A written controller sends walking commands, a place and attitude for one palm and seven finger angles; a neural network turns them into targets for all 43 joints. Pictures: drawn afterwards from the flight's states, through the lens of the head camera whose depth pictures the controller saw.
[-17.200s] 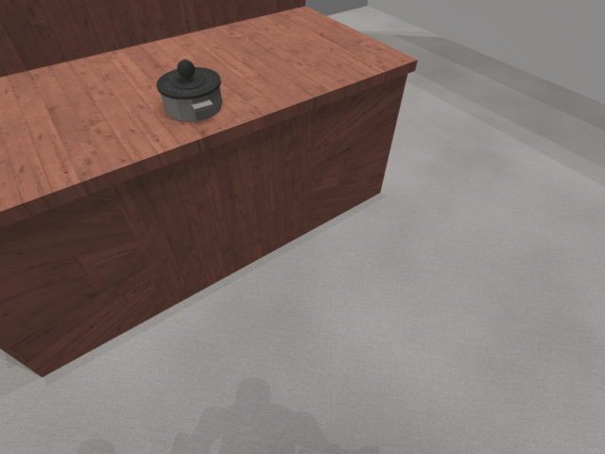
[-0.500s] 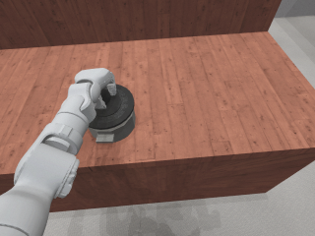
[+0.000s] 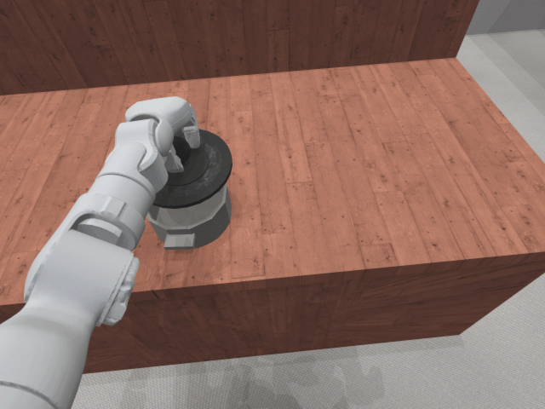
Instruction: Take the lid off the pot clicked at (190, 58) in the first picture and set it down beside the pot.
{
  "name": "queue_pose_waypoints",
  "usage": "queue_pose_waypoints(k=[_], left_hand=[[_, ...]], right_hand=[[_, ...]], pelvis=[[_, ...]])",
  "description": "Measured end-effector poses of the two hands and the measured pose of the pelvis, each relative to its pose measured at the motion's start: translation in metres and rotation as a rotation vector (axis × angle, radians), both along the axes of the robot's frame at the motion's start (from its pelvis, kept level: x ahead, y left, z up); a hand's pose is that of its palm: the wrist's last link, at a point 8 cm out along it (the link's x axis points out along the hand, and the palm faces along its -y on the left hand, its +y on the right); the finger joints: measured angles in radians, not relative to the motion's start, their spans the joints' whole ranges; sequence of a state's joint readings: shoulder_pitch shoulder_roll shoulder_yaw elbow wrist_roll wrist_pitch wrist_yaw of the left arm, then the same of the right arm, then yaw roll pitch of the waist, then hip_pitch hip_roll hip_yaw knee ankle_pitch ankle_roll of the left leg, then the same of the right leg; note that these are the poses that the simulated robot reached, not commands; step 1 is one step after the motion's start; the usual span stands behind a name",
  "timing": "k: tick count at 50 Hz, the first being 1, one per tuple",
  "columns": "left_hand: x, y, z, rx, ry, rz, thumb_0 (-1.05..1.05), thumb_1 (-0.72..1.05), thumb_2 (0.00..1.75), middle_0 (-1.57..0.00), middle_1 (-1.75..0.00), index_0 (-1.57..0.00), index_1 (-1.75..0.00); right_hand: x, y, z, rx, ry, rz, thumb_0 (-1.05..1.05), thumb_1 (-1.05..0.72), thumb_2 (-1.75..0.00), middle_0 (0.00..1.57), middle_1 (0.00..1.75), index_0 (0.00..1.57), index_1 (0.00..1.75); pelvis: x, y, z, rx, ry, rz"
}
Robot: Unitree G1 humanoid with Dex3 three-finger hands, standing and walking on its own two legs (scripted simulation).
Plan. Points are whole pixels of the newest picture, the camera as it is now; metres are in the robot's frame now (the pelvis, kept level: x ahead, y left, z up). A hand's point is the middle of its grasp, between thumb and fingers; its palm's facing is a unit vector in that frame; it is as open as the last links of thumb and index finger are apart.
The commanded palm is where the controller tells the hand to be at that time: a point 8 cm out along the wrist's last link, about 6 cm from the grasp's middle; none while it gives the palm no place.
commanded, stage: lift the lid straight up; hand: left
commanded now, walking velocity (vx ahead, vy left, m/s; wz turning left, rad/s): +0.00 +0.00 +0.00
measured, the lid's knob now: (176, 150) +0.51 +0.13 +0.10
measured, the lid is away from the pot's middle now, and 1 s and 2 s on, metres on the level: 0.02 0.01 0.12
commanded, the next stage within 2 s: move the lid sideways beside the pot in 0.84 s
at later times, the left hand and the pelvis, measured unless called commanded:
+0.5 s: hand (150, 131) +0.49 +0.14 +0.16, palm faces -0.30 -0.05 -0.95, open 7.4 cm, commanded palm +0.49 +0.14 +0.24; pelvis +0.00 +0.01 +0.00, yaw +1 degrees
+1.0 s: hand (152, 123) +0.49 +0.14 +0.17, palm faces -0.31 -0.05 -0.95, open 7.4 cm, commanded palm +0.49 +0.15 +0.25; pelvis +0.00 +0.01 +0.00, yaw +1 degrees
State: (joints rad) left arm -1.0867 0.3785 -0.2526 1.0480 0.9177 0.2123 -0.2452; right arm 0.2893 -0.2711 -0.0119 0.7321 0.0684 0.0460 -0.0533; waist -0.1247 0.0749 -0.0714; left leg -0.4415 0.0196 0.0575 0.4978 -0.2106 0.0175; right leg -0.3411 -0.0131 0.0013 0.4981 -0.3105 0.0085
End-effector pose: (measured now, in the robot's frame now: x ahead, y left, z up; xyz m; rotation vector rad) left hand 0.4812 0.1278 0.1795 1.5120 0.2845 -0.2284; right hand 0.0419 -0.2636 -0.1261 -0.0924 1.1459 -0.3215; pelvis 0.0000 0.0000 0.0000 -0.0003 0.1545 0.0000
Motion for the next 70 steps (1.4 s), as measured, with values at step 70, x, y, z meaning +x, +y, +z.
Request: queue_pose_waypoints(k=[70], left_hand=[[0.008,0.069,0.050,0.008,0.029,0.076,-0.01,0.30,0.53,-0.71,-0.99,-0.68,-0.98]], right_hand=[[0.000,-0.002,0.014,-0.052,0.011,0.019,0.00,-0.91,-0.90,0.20,0.30,0.20,0.30]], pelvis=[[0.002,0.008,0.004,-0.009,-0.010,0.007]])
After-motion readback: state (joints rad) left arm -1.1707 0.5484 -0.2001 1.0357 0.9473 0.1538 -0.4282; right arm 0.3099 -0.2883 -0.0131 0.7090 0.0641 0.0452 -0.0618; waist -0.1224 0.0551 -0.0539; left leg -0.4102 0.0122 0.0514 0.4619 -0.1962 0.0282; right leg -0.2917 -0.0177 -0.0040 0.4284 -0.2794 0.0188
